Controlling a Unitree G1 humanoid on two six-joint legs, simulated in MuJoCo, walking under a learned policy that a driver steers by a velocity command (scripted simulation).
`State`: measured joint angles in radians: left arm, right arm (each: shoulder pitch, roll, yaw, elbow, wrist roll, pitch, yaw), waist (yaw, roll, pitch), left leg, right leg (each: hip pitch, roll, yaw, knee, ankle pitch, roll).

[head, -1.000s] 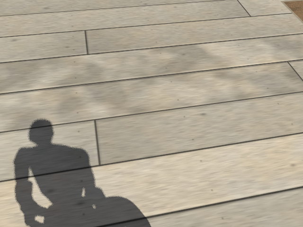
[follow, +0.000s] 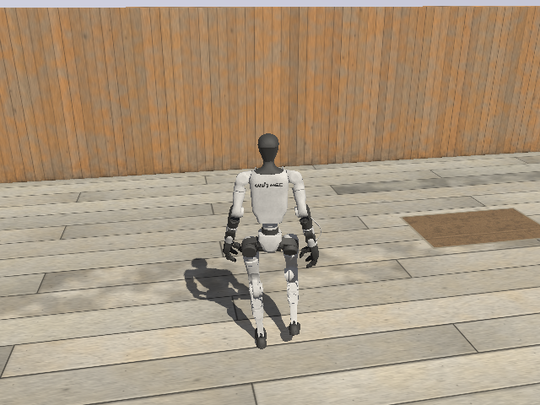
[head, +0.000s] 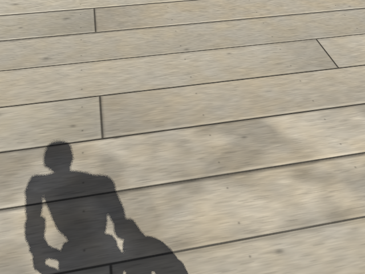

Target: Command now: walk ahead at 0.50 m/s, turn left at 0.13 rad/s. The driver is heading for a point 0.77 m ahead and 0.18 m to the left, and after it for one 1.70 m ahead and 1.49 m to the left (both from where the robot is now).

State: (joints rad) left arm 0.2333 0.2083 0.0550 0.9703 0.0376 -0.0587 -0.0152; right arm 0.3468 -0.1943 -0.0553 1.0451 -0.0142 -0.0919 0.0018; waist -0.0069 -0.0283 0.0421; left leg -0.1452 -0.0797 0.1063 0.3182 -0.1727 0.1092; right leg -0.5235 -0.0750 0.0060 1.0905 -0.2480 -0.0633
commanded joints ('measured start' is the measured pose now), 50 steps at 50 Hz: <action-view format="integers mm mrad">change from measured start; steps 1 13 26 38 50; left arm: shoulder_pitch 5 -274 52 199 117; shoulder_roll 27 73 81 152 114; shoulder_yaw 4 -3 18 32 16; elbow -49 -196 -99 -49 -164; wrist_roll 6 -26 -23 -15 7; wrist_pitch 13 -19 -69 -45 3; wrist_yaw -9 -2 25 37 4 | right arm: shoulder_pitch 60 154 -23 -387 -117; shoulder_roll -91 -143 -58 -71 -156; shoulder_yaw -7 -24 -30 -5 -39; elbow -26 -41 -186 -341 -259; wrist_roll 6 -11 -23 -28 10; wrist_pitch -17 5 82 81 49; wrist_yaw -2 -19 39 77 0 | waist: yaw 25 -24 -20 50 43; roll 76 124 -53 -51 39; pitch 41 27 -22 52 -71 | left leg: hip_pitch -9 173 -492 -467 42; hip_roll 263 270 174 134 250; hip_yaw -245 -314 -146 14 -351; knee -197 -20 840 340 -80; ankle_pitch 230 470 -46 62 318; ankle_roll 115 86 -40 -4 155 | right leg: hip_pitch -98 5 382 575 -44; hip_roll -34 48 -205 -217 -74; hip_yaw -23 -26 53 -220 5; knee -87 -541 -941 -884 76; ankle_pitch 94 127 210 497 -56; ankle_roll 37 41 -85 -60 77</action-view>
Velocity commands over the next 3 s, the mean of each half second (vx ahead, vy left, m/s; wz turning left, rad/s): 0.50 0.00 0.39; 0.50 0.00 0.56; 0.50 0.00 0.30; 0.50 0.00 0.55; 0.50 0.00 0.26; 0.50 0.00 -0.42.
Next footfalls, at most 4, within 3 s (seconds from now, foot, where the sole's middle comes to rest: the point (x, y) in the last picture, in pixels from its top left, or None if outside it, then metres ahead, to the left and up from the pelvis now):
0.32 right None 0.35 -0.11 -0.78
0.86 left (139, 266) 0.52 0.17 -0.78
1.42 right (135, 179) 0.89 0.21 -0.78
1.96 left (56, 174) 0.92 0.56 -0.78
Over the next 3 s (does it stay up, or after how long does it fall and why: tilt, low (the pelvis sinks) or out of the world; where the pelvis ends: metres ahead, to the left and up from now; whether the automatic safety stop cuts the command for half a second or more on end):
stays up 1.18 0.89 -0.01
